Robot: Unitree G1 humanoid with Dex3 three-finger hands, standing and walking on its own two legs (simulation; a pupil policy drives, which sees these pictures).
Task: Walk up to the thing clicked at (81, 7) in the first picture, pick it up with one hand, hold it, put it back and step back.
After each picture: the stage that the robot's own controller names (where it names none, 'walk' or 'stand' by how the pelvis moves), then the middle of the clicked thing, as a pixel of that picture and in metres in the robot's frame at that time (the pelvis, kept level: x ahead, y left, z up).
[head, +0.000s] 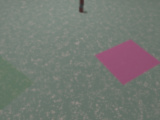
stand; (81, 4) +2.29 -0.15 -0.65
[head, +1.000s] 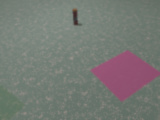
walk; (75, 17) +2.15 +0.09 -0.64
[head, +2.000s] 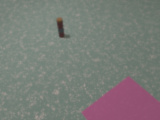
walk; (60, 28) +1.54 +0.24 -0.65
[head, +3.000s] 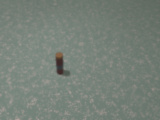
walk; (59, 64) +1.02 +0.17 -0.63
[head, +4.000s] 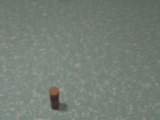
walk; (54, 99) +0.64 +0.14 -0.63
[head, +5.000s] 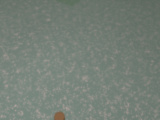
stand; out of the picture +0.43 +0.12 -0.63
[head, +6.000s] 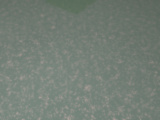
stand; out of the picture +0.40 +0.11 -0.66
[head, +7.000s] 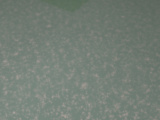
stand; out of the picture +0.40 +0.13 -0.66
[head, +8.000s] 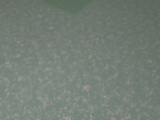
stand; out of the picture +0.39 +0.12 -0.66
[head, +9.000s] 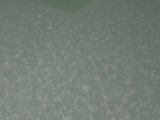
stand; out of the picture +0.39 +0.12 -0.66
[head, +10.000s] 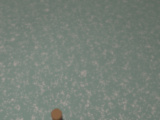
go down; (57, 119) +0.41 +0.12 -0.64
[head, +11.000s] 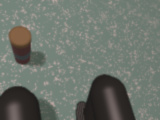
go down; (21, 48) +0.49 +0.15 -0.24
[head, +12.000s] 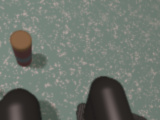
close in; (22, 51) +0.49 +0.14 -0.25
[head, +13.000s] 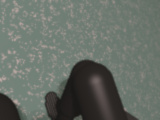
close in; out of the picture +0.49 +0.19 -0.17
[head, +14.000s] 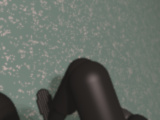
lift; out of the picture +0.48 +0.20 -0.18
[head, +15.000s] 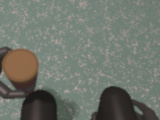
lift; (23, 77) +0.34 +0.17 -0.02
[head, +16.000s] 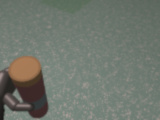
hold; (33, 92) +0.30 +0.14 +0.09
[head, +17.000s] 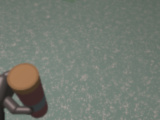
hold; (32, 95) +0.30 +0.14 +0.05
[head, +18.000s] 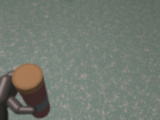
hold; (35, 95) +0.30 +0.13 +0.04
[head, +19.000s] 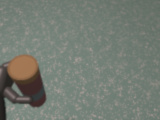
crouch; (31, 86) +0.34 +0.14 +0.01
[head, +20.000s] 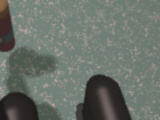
lower; out of the picture +0.51 +0.15 -0.02
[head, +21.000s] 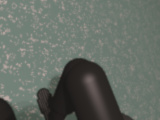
lower; out of the picture +0.47 +0.21 -0.17
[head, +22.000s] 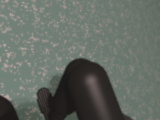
lower; out of the picture +0.46 +0.21 -0.18
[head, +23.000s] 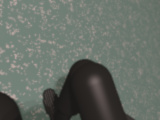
lower; out of the picture +0.45 +0.20 -0.17
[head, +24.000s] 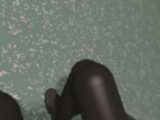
lower; out of the picture +0.45 +0.20 -0.17
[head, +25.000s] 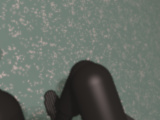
open; out of the picture +0.45 +0.19 -0.17
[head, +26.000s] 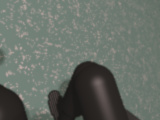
stand; out of the picture +0.45 +0.19 -0.18
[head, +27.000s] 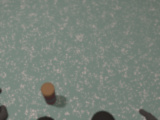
stand; (49, 94) +0.42 +0.12 -0.46
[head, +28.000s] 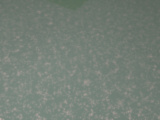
stand; out of the picture +0.38 +0.10 -0.60
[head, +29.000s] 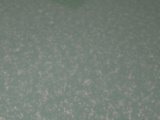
stand; out of the picture +0.38 +0.11 -0.60
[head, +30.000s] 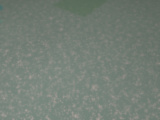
stand; out of the picture +0.40 +0.09 -0.65
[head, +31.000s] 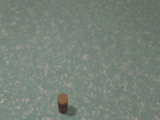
walk; (62, 104) +0.46 +0.05 -0.64
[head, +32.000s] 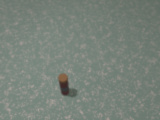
walk; (64, 85) +0.65 +0.12 -0.63
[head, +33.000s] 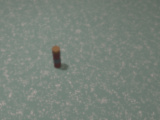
walk; (56, 57) +0.96 +0.16 -0.63
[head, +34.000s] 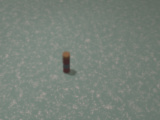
stand; (66, 63) +1.03 +0.08 -0.65
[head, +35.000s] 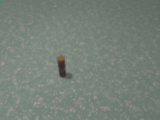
stand; (61, 66) +1.03 +0.13 -0.66
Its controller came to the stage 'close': yes
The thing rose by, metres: 0.70
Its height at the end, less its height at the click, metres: +0.00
